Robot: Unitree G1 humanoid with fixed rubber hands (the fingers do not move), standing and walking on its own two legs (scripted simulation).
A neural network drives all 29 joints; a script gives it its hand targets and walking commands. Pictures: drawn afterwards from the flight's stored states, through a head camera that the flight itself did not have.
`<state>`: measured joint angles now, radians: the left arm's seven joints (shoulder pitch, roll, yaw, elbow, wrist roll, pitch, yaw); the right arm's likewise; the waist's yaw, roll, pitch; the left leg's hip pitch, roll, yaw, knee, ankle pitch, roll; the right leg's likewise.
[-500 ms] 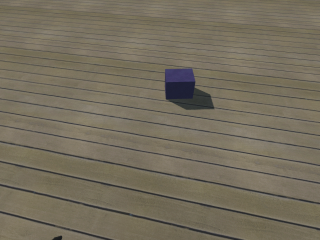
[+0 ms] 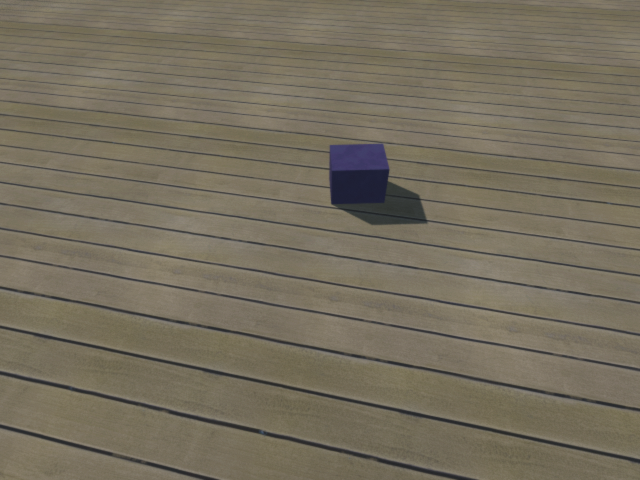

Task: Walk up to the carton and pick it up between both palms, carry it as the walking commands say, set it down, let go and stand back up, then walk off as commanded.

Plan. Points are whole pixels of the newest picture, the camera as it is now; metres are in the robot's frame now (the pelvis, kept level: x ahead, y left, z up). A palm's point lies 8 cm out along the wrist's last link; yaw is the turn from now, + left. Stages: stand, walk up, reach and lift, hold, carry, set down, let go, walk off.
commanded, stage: stand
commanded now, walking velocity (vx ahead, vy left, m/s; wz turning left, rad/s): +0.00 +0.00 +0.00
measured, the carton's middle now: (357, 174) +1.52 -0.18 -0.67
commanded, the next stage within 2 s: walk up in 0.78 s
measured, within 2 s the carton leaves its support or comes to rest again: neither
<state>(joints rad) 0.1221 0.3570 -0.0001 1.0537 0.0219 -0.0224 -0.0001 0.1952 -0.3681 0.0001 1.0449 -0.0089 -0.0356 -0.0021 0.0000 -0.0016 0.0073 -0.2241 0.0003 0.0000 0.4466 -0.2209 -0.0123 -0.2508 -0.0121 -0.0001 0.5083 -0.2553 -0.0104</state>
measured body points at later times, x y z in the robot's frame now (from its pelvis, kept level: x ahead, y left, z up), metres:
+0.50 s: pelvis +0.00 +0.00 +0.00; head +0.01 +0.00 +0.45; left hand +0.09 +0.31 -0.12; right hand +0.06 -0.30 -0.13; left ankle +0.01 +0.13 -0.74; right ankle +0.01 -0.11 -0.74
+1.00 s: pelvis +0.00 +0.00 +0.00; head +0.01 +0.00 +0.45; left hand +0.09 +0.31 -0.12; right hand +0.06 -0.31 -0.13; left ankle +0.01 +0.13 -0.74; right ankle +0.01 -0.11 -0.74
